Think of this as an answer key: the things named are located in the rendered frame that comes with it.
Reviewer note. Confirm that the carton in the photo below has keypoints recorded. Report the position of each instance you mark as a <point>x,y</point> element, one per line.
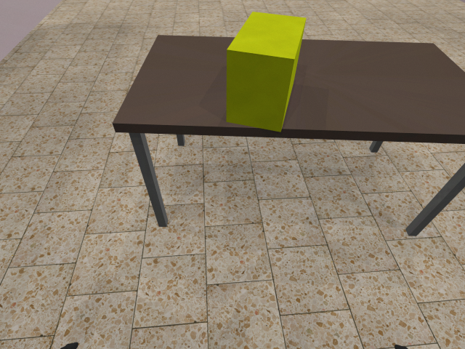
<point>261,66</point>

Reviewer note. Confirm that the table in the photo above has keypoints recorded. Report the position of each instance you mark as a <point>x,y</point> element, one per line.
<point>343,90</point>

